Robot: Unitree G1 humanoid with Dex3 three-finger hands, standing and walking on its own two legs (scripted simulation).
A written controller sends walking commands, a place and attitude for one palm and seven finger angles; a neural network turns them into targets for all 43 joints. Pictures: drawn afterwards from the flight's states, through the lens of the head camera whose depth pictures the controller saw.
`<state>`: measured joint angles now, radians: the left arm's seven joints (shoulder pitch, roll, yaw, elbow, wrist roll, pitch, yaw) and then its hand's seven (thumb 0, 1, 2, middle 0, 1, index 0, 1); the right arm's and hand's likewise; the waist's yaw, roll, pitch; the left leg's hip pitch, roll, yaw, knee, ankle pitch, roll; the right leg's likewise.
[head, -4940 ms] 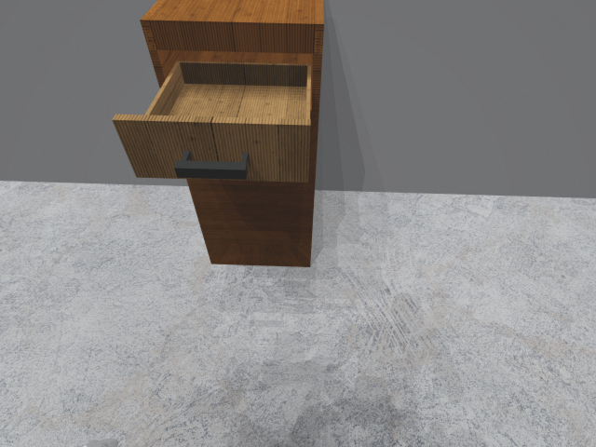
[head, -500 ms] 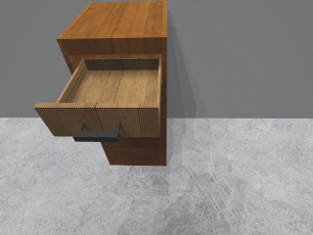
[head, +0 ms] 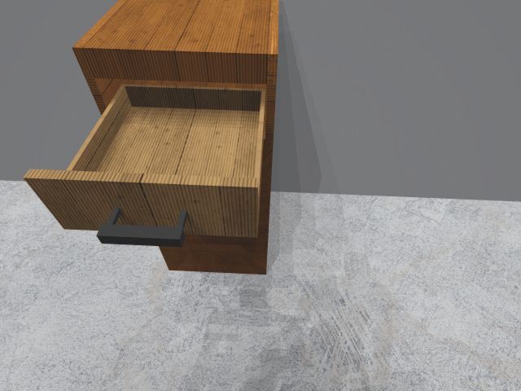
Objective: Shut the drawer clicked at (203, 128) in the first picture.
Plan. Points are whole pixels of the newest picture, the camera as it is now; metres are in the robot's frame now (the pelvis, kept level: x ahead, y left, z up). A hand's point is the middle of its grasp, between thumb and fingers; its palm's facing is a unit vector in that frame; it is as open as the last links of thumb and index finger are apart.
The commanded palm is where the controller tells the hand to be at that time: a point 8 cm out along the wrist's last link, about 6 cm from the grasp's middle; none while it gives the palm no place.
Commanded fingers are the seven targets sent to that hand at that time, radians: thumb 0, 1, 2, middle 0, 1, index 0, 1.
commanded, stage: shuffle to correct the standing spot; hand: left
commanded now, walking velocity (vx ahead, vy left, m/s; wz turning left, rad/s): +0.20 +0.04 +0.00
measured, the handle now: (145, 224) +0.35 +0.22 +0.05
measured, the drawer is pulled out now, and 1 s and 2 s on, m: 0.30 0.30 0.30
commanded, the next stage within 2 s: come to a stop and stand still in 0.16 s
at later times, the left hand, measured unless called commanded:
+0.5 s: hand out of the picture +0.11 +0.20 -0.16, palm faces +0.06 -0.97 -0.23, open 7.3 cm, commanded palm none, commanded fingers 0.00 0.90 0.90 -0.20 -0.30 -0.20 -0.30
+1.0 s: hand out of the picture +0.10 +0.19 -0.16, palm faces +0.09 -0.97 -0.21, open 7.4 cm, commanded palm none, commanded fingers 0.00 0.90 0.90 -0.20 -0.30 -0.20 -0.30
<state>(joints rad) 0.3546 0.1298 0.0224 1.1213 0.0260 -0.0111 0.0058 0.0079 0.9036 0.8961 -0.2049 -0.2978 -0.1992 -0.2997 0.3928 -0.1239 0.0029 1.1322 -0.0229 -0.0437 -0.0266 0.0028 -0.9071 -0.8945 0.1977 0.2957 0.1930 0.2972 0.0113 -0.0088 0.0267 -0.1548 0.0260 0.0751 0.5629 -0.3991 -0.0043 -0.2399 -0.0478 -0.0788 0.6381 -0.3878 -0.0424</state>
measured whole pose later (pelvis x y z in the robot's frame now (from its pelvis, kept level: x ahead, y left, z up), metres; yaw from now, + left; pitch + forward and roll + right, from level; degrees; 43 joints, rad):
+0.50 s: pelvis +0.09 +0.02 +0.01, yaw +1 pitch +0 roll +1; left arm 0.23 0.16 0.03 1.05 0.02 0.00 0.04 0.02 0.93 0.90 -0.20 -0.30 -0.20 -0.30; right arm 0.27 -0.14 0.00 1.06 -0.03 -0.03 -0.04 0.01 -0.92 -0.89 0.20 0.30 0.19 0.30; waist 0.01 -0.01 0.07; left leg -0.23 0.01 0.12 0.48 -0.25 0.02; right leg -0.37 -0.04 -0.07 0.75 -0.34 0.00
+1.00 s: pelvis +0.06 +0.01 +0.01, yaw +2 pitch -2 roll +2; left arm 0.21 0.18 0.04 1.00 0.02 0.04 0.03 0.01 0.91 0.90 -0.21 -0.30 -0.20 -0.30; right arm 0.23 -0.15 -0.03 1.03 -0.02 0.01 -0.04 0.00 -0.93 -0.89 0.20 0.30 0.19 0.30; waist 0.03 -0.04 0.05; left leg -0.18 -0.01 0.05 0.48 -0.27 0.00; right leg -0.33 -0.03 -0.06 0.58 -0.29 -0.02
